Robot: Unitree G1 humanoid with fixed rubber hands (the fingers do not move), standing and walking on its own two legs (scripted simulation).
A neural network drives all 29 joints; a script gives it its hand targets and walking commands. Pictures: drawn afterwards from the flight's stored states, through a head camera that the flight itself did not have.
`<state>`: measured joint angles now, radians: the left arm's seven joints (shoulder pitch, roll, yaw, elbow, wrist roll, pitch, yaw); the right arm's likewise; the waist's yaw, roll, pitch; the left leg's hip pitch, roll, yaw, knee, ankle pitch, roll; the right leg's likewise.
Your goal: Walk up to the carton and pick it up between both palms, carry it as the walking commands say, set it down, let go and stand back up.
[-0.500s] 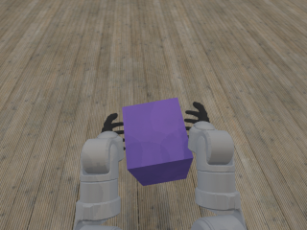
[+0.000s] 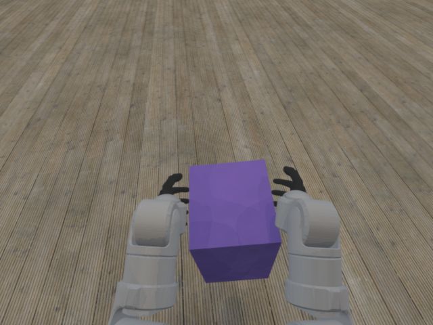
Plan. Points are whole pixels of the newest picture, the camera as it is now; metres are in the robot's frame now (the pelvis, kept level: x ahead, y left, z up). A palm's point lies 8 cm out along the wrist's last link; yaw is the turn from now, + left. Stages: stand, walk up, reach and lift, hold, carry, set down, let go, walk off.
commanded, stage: carry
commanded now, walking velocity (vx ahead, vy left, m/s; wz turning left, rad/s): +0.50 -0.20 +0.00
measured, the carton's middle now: (232, 227) +0.34 -0.03 -0.01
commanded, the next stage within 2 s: none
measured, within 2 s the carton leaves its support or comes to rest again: neither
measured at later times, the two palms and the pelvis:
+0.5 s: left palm (189, 125) +0.56 +0.06 +0.09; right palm (279, 113) +0.58 -0.16 +0.10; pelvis +0.25 -0.06 +0.00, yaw +3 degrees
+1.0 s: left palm (219, 68) +0.90 -0.03 +0.05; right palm (283, 63) +0.91 -0.25 +0.06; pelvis +0.58 -0.13 -0.01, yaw +4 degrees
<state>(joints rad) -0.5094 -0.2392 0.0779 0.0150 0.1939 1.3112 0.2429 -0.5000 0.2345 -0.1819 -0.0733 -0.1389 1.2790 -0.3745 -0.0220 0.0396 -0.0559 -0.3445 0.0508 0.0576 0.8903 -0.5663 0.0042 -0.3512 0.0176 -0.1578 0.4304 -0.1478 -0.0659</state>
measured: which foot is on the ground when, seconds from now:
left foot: up 0.00-0.10, down 0.12-0.38, up 0.40-0.56, down 0.58-0.86, up 0.88-1.00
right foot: down 0.00-0.14, up 0.16-0.32, down 0.34-0.64, up 0.66-0.84, down 0.86-1.00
